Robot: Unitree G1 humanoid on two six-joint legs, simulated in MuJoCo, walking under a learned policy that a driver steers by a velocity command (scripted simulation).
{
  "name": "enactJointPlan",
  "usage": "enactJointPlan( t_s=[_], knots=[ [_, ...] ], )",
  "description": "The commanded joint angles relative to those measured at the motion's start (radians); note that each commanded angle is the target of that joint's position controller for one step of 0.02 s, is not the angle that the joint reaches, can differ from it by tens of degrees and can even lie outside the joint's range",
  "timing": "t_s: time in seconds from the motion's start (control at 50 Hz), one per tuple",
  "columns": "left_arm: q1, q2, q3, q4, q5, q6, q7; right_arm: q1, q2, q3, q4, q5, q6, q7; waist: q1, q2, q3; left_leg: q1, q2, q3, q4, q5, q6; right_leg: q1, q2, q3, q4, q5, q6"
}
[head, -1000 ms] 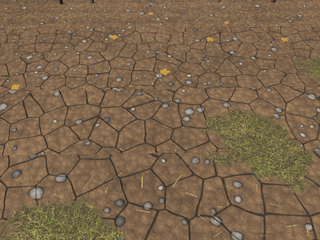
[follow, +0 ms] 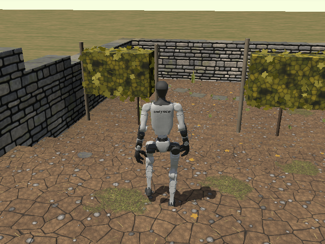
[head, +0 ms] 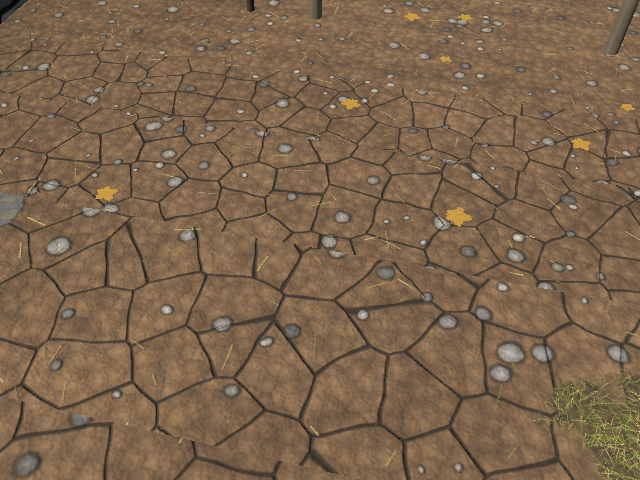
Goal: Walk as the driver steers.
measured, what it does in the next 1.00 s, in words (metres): walks ahead, turning right: left foot, then right foot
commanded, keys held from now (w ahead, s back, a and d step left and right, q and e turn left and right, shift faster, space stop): no key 0.10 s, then e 0.66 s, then no key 0.24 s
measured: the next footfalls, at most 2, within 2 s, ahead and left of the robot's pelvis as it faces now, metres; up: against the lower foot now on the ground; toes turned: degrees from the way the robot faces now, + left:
left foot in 0.14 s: +0.29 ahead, +0.12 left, +0.00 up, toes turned +1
right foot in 0.56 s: +0.16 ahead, -0.11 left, +0.00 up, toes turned -17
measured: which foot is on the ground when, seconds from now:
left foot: up 0.00-0.12, down 0.14-0.56, up 0.58-1.00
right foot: down 0.00-0.18, up 0.20-0.54, down 0.56-1.00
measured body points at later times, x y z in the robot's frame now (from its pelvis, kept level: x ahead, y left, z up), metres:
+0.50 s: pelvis +0.14 +0.02 +0.00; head +0.17 +0.01 +0.45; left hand +0.25 +0.26 -0.13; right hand +0.22 -0.28 -0.11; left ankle +0.25 +0.12 -0.74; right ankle +0.12 -0.09 -0.71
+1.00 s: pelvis +0.17 -0.02 +0.01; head +0.20 -0.05 +0.46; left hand +0.32 +0.21 -0.10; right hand +0.19 -0.32 -0.11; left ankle +0.29 +0.10 -0.70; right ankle +0.12 -0.10 -0.74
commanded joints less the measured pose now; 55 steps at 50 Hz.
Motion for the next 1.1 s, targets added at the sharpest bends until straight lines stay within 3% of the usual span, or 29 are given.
enactJointPlan(
  t_s=[0.02, 0.06, 0.1, 0.14, 0.16, 0.18, 0.2, 0.22, 0.24, 0.26, 0.28, 0.32, 0.36, 0.4, 0.5, 0.54, 0.56, 0.58, 0.6, 0.62, 0.64, 0.66, 0.68, 0.7, 0.76, 0.9, 1.02, 1.06, 1.1],
  knots=[
    [-0.121, 0.189, 0.038, -0.099, -0.023, -0.053, -0.012, -0.036, 0.006, 0.014, -0.081, 0.027, 0.001, 0.013, -0.063, -0.074, 0.048, 0.266, -0.037, 0.016, -0.321, 0.135, -0.041, -0.244, -0.285, 0.176, -0.173, 0.702, -0.200],
    [-0.118, 0.205, 0.056, -0.094, -0.013, -0.045, -0.032, -0.058, -0.048, 0.000, -0.080, 0.021, -0.002, 0.009, -0.063, -0.065, 0.044, 0.250, -0.058, -0.006, -0.406, 0.200, -0.044, -0.133, -0.296, 0.172, -0.108, 0.741, -0.179],
    [-0.105, 0.178, 0.063, -0.081, -0.011, -0.031, -0.034, -0.108, -0.088, -0.019, -0.085, 0.025, -0.014, -0.001, -0.062, -0.056, 0.031, 0.262, -0.065, -0.011, -0.462, 0.220, -0.024, -0.043, -0.288, 0.160, -0.034, 0.729, -0.141],
    [-0.072, 0.146, 0.068, -0.069, -0.029, -0.023, -0.041, -0.143, -0.146, -0.045, -0.089, 0.036, -0.032, -0.011, -0.065, -0.049, -0.013, 0.435, -0.086, 0.018, -0.513, 0.341, 0.041, -0.051, -0.210, 0.146, 0.064, 0.733, -0.081],
    [-0.067, 0.136, 0.072, -0.095, -0.050, -0.021, -0.047, -0.115, -0.232, -0.072, -0.090, 0.051, -0.047, -0.022, -0.067, 0.016, -0.097, 0.641, -0.047, -0.001, -0.514, 0.647, 0.119, -0.118, -0.125, 0.101, 0.156, 0.669, -0.019],
    [0.106, 0.014, 0.037, -0.094, -0.043, -0.017, -0.037, -0.055, -0.269, -0.072, -0.105, 0.068, -0.045, -0.021, -0.021, 0.146, -0.355, 1.027, 0.223, -0.258, -0.509, 0.868, 0.343, -0.287, -0.062, 0.086, 0.342, 0.222, 0.064],
    [0.054, 0.031, 0.040, -0.110, -0.039, -0.007, -0.030, 0.107, -0.212, -0.063, -0.067, 0.066, -0.033, -0.024, -0.096, 0.179, -0.443, 1.106, 0.350, -0.450, -0.616, 0.684, 0.399, -0.370, -0.014, 0.075, 0.571, -0.388, 0.106],
    [-0.094, 0.097, 0.063, -0.165, -0.021, 0.011, -0.014, 0.143, -0.260, -0.093, -0.064, 0.045, -0.035, -0.057, -0.146, 0.116, -0.315, 0.983, 0.321, -0.434, -0.693, 0.382, 0.345, -0.464, -0.042, 0.123, 0.714, -0.523, 0.092],
    [-0.125, 0.114, 0.072, -0.160, -0.008, 0.014, 0.007, 0.047, -0.263, -0.107, -0.079, 0.058, -0.045, -0.080, -0.106, 0.081, -0.163, 0.779, 0.281, -0.341, -0.768, 0.105, 0.273, -0.487, -0.104, 0.146, 0.740, -0.460, 0.084],
    [-0.050, 0.102, 0.070, -0.121, 0.005, 0.015, 0.027, -0.078, -0.185, -0.087, -0.109, 0.076, -0.046, -0.089, -0.037, 0.062, -0.122, 0.626, 0.242, -0.268, -0.838, 0.008, 0.238, -0.392, -0.142, 0.152, 0.691, -0.424, 0.090],
    [-0.007, 0.047, 0.058, -0.098, 0.014, 0.016, 0.039, -0.136, -0.129, -0.071, -0.122, 0.081, -0.048, -0.093, 0.004, 0.069, -0.081, 0.522, 0.215, -0.209, -0.885, -0.013, 0.221, -0.312, -0.153, 0.140, 0.661, -0.377, 0.102],
    [0.031, 0.015, 0.050, -0.078, 0.012, 0.022, 0.034, -0.178, -0.155, -0.089, -0.146, 0.059, -0.059, -0.100, 0.041, 0.007, -0.070, 0.385, 0.151, -0.066, -0.919, 0.002, 0.184, -0.162, -0.140, 0.074, 0.634, -0.252, 0.101],
    [0.000, 0.033, 0.051, -0.084, -0.011, 0.028, 0.007, -0.196, -0.180, -0.113, -0.165, 0.049, -0.068, -0.107, 0.015, 0.011, -0.065, 0.412, 0.123, 0.015, -0.918, -0.012, 0.163, -0.153, -0.130, 0.037, 0.562, -0.162, 0.096],
    [-0.048, 0.082, 0.060, -0.117, -0.007, 0.030, -0.002, -0.179, -0.180, -0.124, -0.170, 0.047, -0.071, -0.112, -0.007, 0.031, -0.069, 0.477, 0.173, -0.017, -0.910, -0.045, 0.177, -0.172, -0.155, 0.066, 0.497, -0.138, 0.088],
    [-0.078, 0.115, 0.070, -0.153, -0.018, 0.025, 0.012, -0.205, -0.170, -0.135, -0.191, 0.048, -0.077, -0.114, -0.004, 0.034, -0.033, 0.545, 0.232, -0.033, -0.885, -0.218, 0.165, -0.137, -0.161, 0.063, 0.289, -0.043, 0.020],
    [-0.053, 0.122, 0.085, -0.161, -0.029, 0.004, 0.007, -0.234, -0.161, -0.129, -0.182, 0.044, -0.066, -0.113, 0.019, 0.030, -0.028, 0.496, 0.204, 0.016, -0.823, -0.294, 0.118, -0.017, -0.112, 0.030, 0.133, 0.078, -0.035],
    [-0.041, 0.130, 0.094, -0.168, -0.027, -0.011, 0.005, -0.213, -0.133, -0.118, -0.168, 0.040, -0.061, -0.111, 0.024, -0.012, -0.029, 0.465, 0.167, 0.051, -0.743, -0.316, 0.076, 0.037, -0.110, 0.063, 0.037, 0.153, -0.076],
    [-0.027, 0.204, 0.110, -0.189, -0.024, -0.030, 0.019, -0.167, -0.062, -0.101, -0.203, 0.037, -0.055, -0.114, -0.005, -0.205, -0.051, 0.388, 0.032, 0.178, -0.509, -0.380, -0.016, 0.084, -0.293, 0.330, -0.095, 0.376, -0.228],
    [0.004, 0.296, 0.133, -0.209, -0.015, -0.056, 0.018, -0.226, -0.085, -0.101, -0.250, 0.034, -0.061, -0.110, 0.047, -0.275, 0.026, 0.135, -0.136, 0.111, -0.378, -0.501, -0.083, 0.099, -0.453, 0.672, -0.230, 0.149, -0.385],
    [-0.038, 0.289, 0.140, -0.194, 0.017, -0.071, 0.025, -0.261, -0.119, -0.108, -0.221, 0.035, -0.041, -0.089, 0.041, -0.156, 0.093, 0.060, -0.100, -0.038, -0.282, -0.433, -0.075, 0.091, -0.404, 0.595, -0.258, -0.029, -0.297],
    [-0.084, 0.267, 0.140, -0.205, -0.003, -0.071, 0.024, -0.247, -0.162, -0.126, -0.214, 0.036, -0.027, -0.089, 0.017, -0.146, 0.069, 0.048, -0.104, -0.043, -0.233, -0.386, -0.075, 0.127, -0.360, 0.532, -0.250, -0.030, -0.247],
    [-0.097, 0.226, 0.126, -0.207, -0.027, -0.064, 0.025, -0.223, -0.178, -0.137, -0.197, 0.022, -0.022, -0.095, -0.002, -0.143, 0.039, 0.055, -0.095, -0.050, -0.188, -0.349, -0.076, 0.163, -0.337, 0.491, -0.234, 0.046, -0.226],
    [-0.084, 0.188, 0.112, -0.201, -0.037, -0.054, 0.026, -0.217, -0.139, -0.128, -0.195, 0.010, -0.022, -0.099, -0.016, -0.152, 0.044, 0.075, -0.092, -0.051, -0.166, -0.316, -0.074, 0.158, -0.326, 0.463, -0.229, 0.127, -0.210],
    [-0.083, 0.174, 0.107, -0.204, -0.029, -0.041, 0.025, -0.200, -0.106, -0.117, -0.190, 0.010, -0.024, -0.100, -0.032, -0.139, 0.047, 0.112, -0.088, -0.045, -0.153, -0.264, -0.075, 0.131, -0.312, 0.436, -0.232, 0.170, -0.199],
    [-0.061, 0.188, 0.109, -0.219, -0.009, -0.032, 0.013, -0.180, -0.101, -0.116, -0.176, 0.035, -0.023, -0.092, -0.030, -0.144, 0.046, 0.146, -0.105, -0.025, -0.136, -0.154, -0.100, 0.110, -0.282, 0.396, -0.214, 0.242, -0.205],
    [-0.013, 0.214, 0.114, -0.214, -0.029, -0.040, 0.001, -0.211, -0.109, -0.107, -0.156, 0.035, 0.014, -0.074, 0.036, -0.141, 0.066, 0.161, -0.057, -0.025, -0.338, -0.157, -0.137, 0.182, -0.321, 0.441, -0.150, 0.301, -0.228],
    [-0.039, 0.235, 0.102, -0.232, -0.028, -0.020, 0.003, -0.222, -0.133, -0.096, -0.148, 0.029, 0.002, -0.058, 0.068, -0.127, 0.032, 0.233, -0.068, 0.014, -0.398, -0.204, -0.125, 0.175, -0.321, 0.473, -0.095, 0.441, -0.229],
    [-0.083, 0.245, 0.098, -0.241, -0.030, -0.010, 0.003, -0.210, -0.134, -0.093, -0.142, 0.035, -0.009, -0.051, 0.050, -0.124, 0.024, 0.297, -0.074, 0.028, -0.447, -0.182, -0.116, 0.141, -0.306, 0.454, -0.071, 0.458, -0.205],
    [-0.169, 0.238, 0.083, -0.252, -0.036, 0.006, -0.008, -0.186, -0.125, -0.086, -0.133, 0.056, -0.023, -0.038, -0.002, -0.101, 0.020, 0.469, -0.095, 0.053, -0.580, -0.001, -0.087, 0.021, -0.263, 0.427, -0.033, 0.423, -0.161]
  ],
)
